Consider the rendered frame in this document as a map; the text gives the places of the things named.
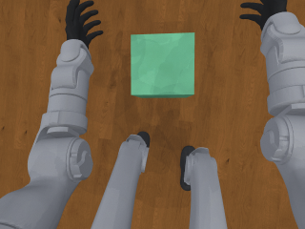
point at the carton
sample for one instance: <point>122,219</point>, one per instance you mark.
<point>162,65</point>

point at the robot right upper arm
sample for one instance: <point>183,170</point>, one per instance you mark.
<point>283,143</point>

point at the robot left upper arm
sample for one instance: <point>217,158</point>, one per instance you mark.
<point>56,166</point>

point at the robot left hand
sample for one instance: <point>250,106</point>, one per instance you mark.
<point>75,28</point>

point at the left robot foot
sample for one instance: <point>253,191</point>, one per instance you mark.
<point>146,138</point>

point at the right robot forearm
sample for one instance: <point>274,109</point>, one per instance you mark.
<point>283,45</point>

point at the robot right hand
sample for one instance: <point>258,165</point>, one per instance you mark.
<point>269,8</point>

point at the robot foot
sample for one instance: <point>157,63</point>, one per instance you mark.
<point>146,138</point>
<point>185,152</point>

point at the right robot foot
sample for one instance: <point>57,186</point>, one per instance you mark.
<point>185,152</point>

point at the left robot forearm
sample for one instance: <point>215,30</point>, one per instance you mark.
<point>68,96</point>

